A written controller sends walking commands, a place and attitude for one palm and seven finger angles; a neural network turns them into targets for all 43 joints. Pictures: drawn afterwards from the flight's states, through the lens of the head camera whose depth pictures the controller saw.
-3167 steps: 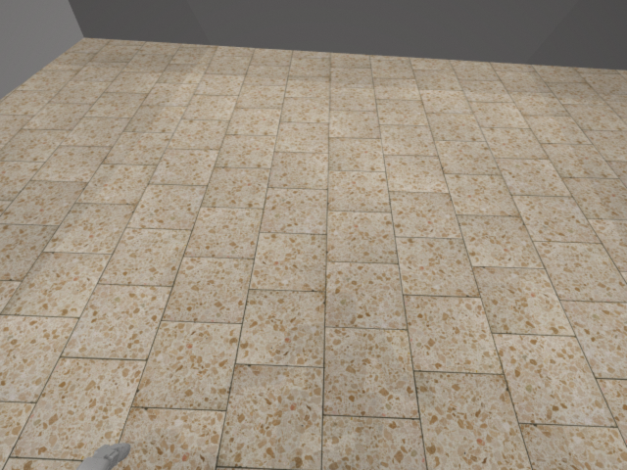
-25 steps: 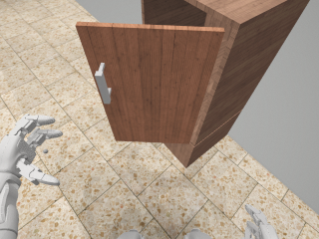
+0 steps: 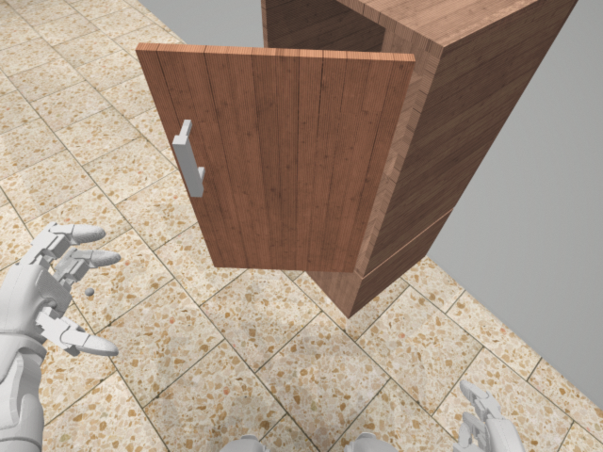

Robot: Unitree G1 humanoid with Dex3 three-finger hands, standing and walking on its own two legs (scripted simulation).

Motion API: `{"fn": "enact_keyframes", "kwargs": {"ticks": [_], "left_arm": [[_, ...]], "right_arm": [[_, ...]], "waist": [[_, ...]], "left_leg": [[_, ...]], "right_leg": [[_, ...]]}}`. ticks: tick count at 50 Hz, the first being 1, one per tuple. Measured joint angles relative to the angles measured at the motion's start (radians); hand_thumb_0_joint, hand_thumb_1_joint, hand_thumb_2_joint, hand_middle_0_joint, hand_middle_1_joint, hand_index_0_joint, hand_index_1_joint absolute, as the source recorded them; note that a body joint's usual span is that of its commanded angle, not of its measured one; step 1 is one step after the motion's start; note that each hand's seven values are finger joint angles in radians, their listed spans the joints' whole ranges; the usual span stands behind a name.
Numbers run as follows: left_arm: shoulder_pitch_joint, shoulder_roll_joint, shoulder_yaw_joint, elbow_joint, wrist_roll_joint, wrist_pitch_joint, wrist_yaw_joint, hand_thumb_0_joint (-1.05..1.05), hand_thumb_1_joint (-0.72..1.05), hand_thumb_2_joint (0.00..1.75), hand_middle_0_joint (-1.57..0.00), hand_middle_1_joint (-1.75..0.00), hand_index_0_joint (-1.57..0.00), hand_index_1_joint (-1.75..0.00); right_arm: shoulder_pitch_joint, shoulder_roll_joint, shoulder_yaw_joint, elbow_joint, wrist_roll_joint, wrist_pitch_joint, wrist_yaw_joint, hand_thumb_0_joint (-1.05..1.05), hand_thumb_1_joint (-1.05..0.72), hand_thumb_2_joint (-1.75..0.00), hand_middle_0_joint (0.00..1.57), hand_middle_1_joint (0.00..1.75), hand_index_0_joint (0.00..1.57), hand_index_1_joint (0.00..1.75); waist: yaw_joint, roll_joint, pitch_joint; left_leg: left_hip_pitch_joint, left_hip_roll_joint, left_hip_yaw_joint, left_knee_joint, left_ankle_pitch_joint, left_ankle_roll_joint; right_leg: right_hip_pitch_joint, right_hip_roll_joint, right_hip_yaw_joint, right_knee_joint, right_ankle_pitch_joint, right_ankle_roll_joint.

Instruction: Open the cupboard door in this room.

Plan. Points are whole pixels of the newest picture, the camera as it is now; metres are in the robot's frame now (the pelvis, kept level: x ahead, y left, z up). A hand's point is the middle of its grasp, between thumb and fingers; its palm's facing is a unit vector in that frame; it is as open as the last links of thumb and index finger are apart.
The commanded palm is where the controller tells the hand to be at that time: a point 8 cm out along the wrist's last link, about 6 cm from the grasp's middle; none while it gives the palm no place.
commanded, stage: move the hooked fingers beside the handle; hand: left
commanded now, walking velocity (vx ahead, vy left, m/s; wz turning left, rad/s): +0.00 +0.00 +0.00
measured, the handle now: (192, 159) +0.54 +0.21 +0.03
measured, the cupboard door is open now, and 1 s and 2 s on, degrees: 49 49 49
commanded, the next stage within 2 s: none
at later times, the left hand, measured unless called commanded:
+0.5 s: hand (116, 249) +0.35 +0.26 +0.05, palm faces +0.02 -1.00 -0.03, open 14.0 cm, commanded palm +0.33 +0.31 +0.05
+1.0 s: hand (127, 215) +0.41 +0.27 +0.05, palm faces +0.00 -1.00 -0.01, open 14.0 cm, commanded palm +0.39 +0.31 +0.05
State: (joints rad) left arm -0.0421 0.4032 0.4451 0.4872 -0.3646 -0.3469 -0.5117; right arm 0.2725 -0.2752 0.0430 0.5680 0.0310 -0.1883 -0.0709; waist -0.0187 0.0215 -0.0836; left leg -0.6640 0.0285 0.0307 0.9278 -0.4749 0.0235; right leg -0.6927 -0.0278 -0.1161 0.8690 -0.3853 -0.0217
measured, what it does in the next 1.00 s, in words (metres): stands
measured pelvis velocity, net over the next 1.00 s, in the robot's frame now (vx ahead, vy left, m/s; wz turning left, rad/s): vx -0.01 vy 0.01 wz -0.03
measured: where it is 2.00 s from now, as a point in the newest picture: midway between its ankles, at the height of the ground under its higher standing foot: outside the picture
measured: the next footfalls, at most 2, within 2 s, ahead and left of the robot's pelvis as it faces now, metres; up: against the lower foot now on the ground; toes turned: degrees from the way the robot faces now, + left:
none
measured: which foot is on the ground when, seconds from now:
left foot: down 0.00-1.00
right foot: down 0.00-1.00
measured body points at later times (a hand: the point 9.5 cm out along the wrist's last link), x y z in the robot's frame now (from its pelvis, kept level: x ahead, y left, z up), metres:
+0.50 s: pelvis +0.00 +0.00 +0.00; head +0.08 +0.01 +0.44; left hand +0.35 +0.32 +0.06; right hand +0.11 -0.26 -0.10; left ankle -0.01 +0.10 -0.69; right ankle +0.02 -0.11 -0.69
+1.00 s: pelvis -0.01 +0.01 -0.01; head +0.09 +0.02 +0.43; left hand +0.40 +0.32 +0.05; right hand +0.07 -0.26 -0.11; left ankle -0.01 +0.10 -0.69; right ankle +0.02 -0.11 -0.69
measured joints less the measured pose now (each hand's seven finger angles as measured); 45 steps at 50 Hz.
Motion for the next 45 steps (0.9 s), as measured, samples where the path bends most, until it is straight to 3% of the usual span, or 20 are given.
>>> {"fn": "enact_keyframes", "kwargs": {"ticks": [8,23,31,45], "left_arm": [[-0.075,-0.002,-0.017,0.051,0.023,-0.002,0.005,-0.01,-0.50,0.30,-0.30,-1.20,-0.30,-1.20],[-0.213,0.040,0.004,0.175,0.058,0.008,0.026,-0.01,-0.50,0.30,-0.30,-1.20,-0.30,-1.20],[-0.268,0.034,0.007,0.220,0.081,-0.023,0.040,-0.01,-0.50,0.30,-0.30,-1.20,-0.30,-1.20],[-0.450,0.101,0.030,0.409,0.113,-0.045,0.024,-0.01,-0.50,0.30,-0.30,-1.20,-0.30,-1.20]], "right_arm": [[-0.009,-0.007,0.001,0.010,-0.001,-0.003,-0.008,0.01,-0.91,-0.90,0.21,0.30,0.20,0.30],[0.033,-0.007,-0.006,0.015,-0.002,0.042,0.003,0.01,-0.91,-0.90,0.20,0.30,0.20,0.30],[0.048,-0.009,-0.012,0.031,-0.007,0.071,0.009,0.01,-0.91,-0.90,0.20,0.30,0.20,0.30],[0.049,-0.009,-0.006,0.034,-0.010,0.116,0.011,0.01,-0.91,-0.90,0.20,0.30,0.20,0.30]], "waist": [[0.003,-0.001,0.007],[-0.031,-0.005,-0.005],[-0.036,-0.008,-0.004],[-0.056,-0.014,-0.004]], "left_leg": [[-0.021,-0.003,-0.007,0.016,-0.003,-0.001],[-0.046,0.002,0.011,0.013,-0.005,0.002],[-0.064,0.004,0.015,0.020,-0.007,0.004],[-0.116,0.009,0.014,0.053,-0.011,0.009]], "right_leg": [[-0.017,-0.004,-0.006,0.016,-0.006,-0.001],[-0.053,0.003,0.012,0.016,-0.001,0.002],[-0.072,0.004,0.017,0.021,0.000,0.004],[-0.119,0.008,0.017,0.040,0.005,0.005]]}}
